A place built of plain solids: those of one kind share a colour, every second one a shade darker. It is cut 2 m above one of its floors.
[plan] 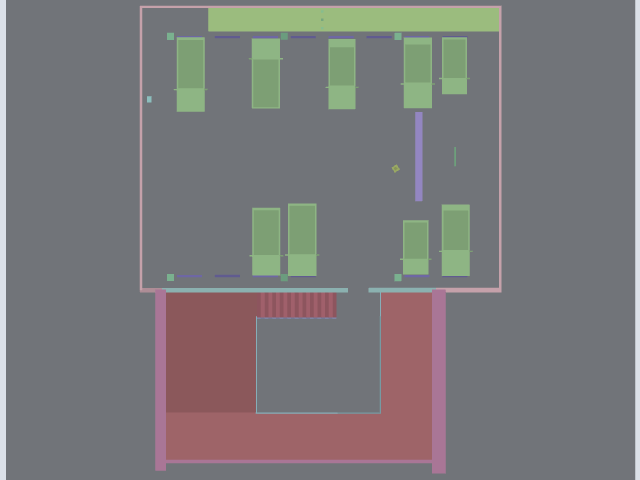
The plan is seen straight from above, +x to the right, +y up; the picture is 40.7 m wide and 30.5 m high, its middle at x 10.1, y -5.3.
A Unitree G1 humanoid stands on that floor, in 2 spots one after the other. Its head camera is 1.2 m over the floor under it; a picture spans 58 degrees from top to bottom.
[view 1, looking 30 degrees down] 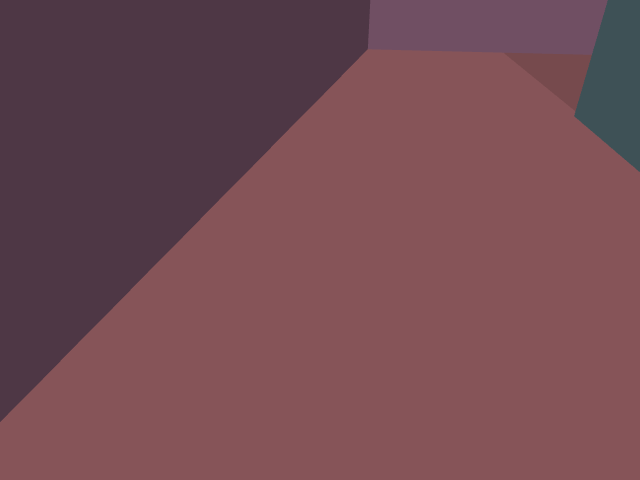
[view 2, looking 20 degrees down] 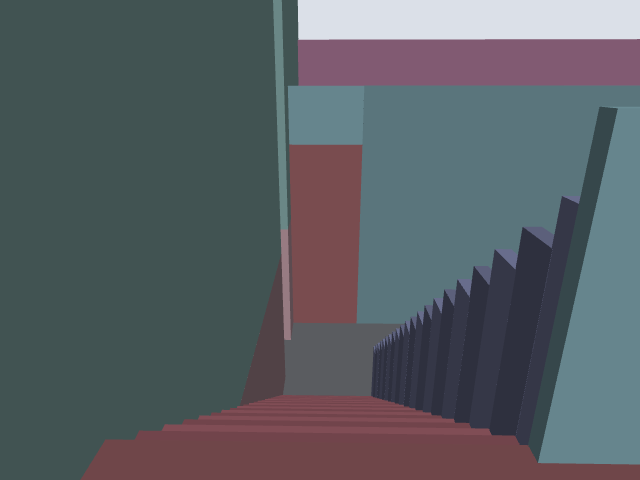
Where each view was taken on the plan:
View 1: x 11.30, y -18.07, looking -168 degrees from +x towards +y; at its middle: paving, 2.40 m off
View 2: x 4.90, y -9.43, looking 1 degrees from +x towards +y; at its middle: paving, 9.58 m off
